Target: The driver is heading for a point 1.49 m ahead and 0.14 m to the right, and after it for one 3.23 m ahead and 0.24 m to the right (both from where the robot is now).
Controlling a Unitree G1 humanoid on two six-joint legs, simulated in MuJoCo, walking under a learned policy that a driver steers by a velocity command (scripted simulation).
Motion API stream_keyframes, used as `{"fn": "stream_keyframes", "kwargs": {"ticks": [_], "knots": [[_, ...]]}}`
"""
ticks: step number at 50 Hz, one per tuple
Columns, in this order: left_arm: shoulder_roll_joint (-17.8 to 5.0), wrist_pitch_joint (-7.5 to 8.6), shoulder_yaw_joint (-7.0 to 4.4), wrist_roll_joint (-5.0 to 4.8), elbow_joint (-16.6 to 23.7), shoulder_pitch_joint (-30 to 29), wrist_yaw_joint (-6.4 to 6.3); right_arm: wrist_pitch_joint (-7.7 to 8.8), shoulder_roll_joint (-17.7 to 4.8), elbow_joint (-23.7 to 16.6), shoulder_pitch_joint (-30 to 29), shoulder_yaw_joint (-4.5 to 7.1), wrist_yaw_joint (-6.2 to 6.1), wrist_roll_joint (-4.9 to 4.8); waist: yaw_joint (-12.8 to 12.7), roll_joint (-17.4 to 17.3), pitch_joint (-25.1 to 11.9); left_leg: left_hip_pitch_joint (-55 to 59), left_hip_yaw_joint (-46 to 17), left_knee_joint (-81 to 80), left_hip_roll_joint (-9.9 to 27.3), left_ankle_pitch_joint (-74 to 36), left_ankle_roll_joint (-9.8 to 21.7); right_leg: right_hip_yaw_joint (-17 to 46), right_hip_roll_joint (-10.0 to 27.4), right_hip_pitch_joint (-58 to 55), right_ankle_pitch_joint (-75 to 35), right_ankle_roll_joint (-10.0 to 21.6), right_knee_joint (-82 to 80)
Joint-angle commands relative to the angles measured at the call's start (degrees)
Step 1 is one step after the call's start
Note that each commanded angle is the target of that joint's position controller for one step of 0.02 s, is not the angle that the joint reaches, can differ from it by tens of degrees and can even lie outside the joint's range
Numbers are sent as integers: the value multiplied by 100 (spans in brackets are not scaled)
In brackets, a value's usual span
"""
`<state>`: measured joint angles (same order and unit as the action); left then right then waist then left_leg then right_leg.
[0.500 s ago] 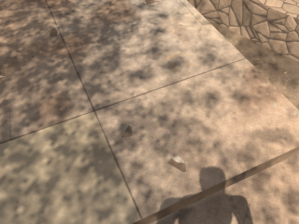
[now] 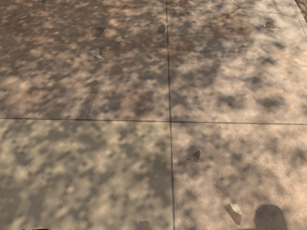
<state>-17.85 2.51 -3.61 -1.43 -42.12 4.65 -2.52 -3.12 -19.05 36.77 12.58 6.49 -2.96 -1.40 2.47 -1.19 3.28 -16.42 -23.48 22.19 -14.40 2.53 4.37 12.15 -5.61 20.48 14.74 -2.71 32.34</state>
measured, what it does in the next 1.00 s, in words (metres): steps on the spot: right foot, then left foot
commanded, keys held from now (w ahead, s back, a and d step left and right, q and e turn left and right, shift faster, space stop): q+shift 0.02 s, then shift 0.98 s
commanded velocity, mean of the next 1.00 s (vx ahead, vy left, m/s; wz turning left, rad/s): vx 0.01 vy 0.00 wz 0.24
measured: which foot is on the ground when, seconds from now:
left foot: down 0.00-0.04, up 0.06-0.44, down 0.46-1.00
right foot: up 0.00-0.04, down 0.06-1.00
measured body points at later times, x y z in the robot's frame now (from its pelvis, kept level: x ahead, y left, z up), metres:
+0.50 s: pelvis +0.01 -0.02 -0.01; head +0.03 -0.01 +0.44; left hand +0.07 +0.27 -0.12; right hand +0.23 -0.23 -0.10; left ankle -0.04 +0.10 -0.75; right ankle +0.06 -0.14 -0.74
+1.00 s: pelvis +0.02 +0.01 -0.01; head +0.02 +0.01 +0.44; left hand +0.05 +0.29 -0.13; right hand +0.18 -0.20 -0.13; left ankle -0.04 +0.10 -0.74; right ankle +0.06 -0.15 -0.74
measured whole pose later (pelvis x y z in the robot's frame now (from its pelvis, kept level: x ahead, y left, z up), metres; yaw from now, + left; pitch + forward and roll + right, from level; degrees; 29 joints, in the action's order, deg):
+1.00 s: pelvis +0.02 +0.01 -0.01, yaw +12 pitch +0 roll +0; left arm -14.1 0.9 -1.7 0.5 -49.4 12.7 -2.0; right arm 0.9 -12.6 43.4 14.2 0.5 -0.2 0.7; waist -0.8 -0.1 0.8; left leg -10.6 -2.5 30.3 -2.9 19.1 2.1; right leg 3.0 2.5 14.0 15.1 -3.7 29.4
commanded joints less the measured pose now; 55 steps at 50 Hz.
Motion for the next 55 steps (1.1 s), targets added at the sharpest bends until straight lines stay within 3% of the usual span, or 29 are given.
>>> {"fn": "stream_keyframes", "kwargs": {"ticks": [1, 2, 3, 4, 5, 6, 8, 9, 11, 13, 16, 19, 22, 23, 24, 25, 26, 27, 28, 29, 31, 40, 55], "knots": [[-642, 150, -242, -35, 303, 145, 69, 54, -667, -603, -187, 145, 52, -82, -198, -765, -620, 465, -1752, -324, 1244, 1740, 164, -122, 141, -671, -546, 60, -1228], [-700, 131, -265, 3, 274, 193, 77, 58, -508, -596, -60, 83, 73, -124, -151, -367, -845, 269, -1375, 243, 974, 2558, 10, -27, 577, -1199, -988, 246, -1641], [-818, 75, -264, 138, 376, 135, 72, 41, -284, -525, 263, 0, 69, -98, 37, 259, -1188, -149, -572, 1389, 589, 3161, -147, 634, 1496, -1704, -1218, 696, -1567], [-1130, 22, -282, 381, 490, -48, 90, 61, -438, -715, 222, 31, 98, -113, 186, 1589, -969, -1040, 625, 2713, -36, 3538, -378, 1693, 2323, -1456, -2063, 1513, -1671], [-859, 67, -277, 423, 572, -168, 100, 142, -971, -696, 165, 145, 157, 63, 158, 1503, -748, -1428, 736, 3823, 465, 3178, -638, 2009, 2657, -1138, -2154, 1830, -1685], [-611, 68, -210, 305, 667, -360, 69, 123, -1142, -505, 290, 188, 178, 98, 180, 982, -657, -1460, 840, 4332, 634, 2803, -745, 1401, 2392, -1071, -2042, 1689, -1467], [-520, 6, -127, 140, 729, -252, 29, 43, -809, -341, 352, 79, 156, 145, 31, 432, -540, -1625, 1041, 5104, 636, 2352, -881, 766, 1894, -1050, -1990, 1446, -1245], [-559, -27, -99, 137, 703, -141, 22, 49, -649, -389, 267, 1, 175, 121, -30, 387, -440, -1722, 1224, 5228, 681, 2284, -940, 622, 1826, -1005, -2270, 1480, -1248], [-609, -96, -93, 208, 649, 154, 31, 105, -467, -536, -116, -96, 163, 40, -234, 608, -473, -1814, 1519, 4866, 795, 2200, -1021, 328, 1620, -1248, -2622, 1528, -1240], [-648, -150, -100, 224, 618, 364, 45, 141, -360, -609, -353, -164, 129, 33, -382, 855, -639, -1799, 1633, 4226, 944, 2248, -1093, 239, 1597, -1667, -2866, 1585, -1161], [-743, -200, -124, 184, 621, 301, 81, 158, -189, -601, -415, -265, 134, 82, -388, 1089, -864, -991, 1980, 2998, 1239, 2352, -1085, 66, 1609, -1556, -2831, 1577, -1138], [-773, -234, -121, 142, 539, 479, 115, 155, -254, -518, -420, -265, 154, 54, -496, 1330, -887, -394, 2206, 1937, 1295, 2142, -972, 184, 1725, -1450, -2618, 1611, -1122], [-632, -225, -53, 23, 413, 598, 116, 179, -162, -288, -111, -274, 193, 76, -271, 1214, -786, 518, 2328, -132, 1210, 846, -594, 125, 1643, -1167, -2453, 1369, -835], [-549, -168, -19, 18, 314, 894, 118, 190, -270, -298, -118, -269, 182, 123, -319, 1034, -829, 1120, 2036, -447, 1399, 293, -379, 77, 1559, -745, -2015, 1075, -788], [-315, -79, 66, 178, 333, 1004, 164, 175, -528, -337, 50, -239, 140, 201, -367, 286, -1170, 1979, 1309, -214, 2140, -703, -134, -284, 1288, -132, -973, 669, -266], [21, 28, 159, 267, 424, 1067, 222, 154, -729, -273, -196, -213, 150, 321, -628, -973, -1104, 1549, 793, 46, 2801, -1155, 395, -942, 756, 211, 425, 287, -264], [-183, 41, 127, 313, 412, 691, 200, 216, -147, -351, -449, -353, 206, 338, -413, -705, -1008, 932, 881, -84, 2736, -456, 552, -931, 891, -290, 416, 61, -350], [-241, 34, 102, 290, 384, 542, 205, 279, 45, -311, -530, -419, 244, 352, -408, -564, -844, 760, 1133, -42, 2349, 231, 314, -922, 858, -486, -118, 4, -476], [-230, 6, 101, 287, 336, 459, 181, 329, -58, -262, -438, -389, 255, 339, -320, -551, -737, 617, 1295, -2, 2066, 700, 115, -957, 794, -562, -444, -35, -457], [-343, -39, 68, 291, 301, 538, 156, 377, -134, -233, -361, -386, 272, 309, -278, -570, -488, 367, 1301, -87, 2012, 887, 47, -914, 792, -545, -551, -39, -441], [-302, -58, 69, 252, 226, 678, 135, 430, -89, -159, -274, -426, 267, 284, -372, -494, -212, 70, 1339, -95, 1941, 956, -22, -893, 811, -646, -604, 9, -496], [-236, -52, 62, 219, -165, 848, 88, 473, 5, 4, -106, -461, 262, 229, -361, -50, -371, 179, 1437, 86, 1799, 370, -19, -888, 834, -905, -881, -33, -496], [-226, -146, 40, 167, -744, 819, -7, 471, 54, 588, 274, -427, 221, 194, -322, 60, -364, 261, 1701, 184, 1580, -21, -119, -921, 828, -1088, -1149, 6, -461]]}}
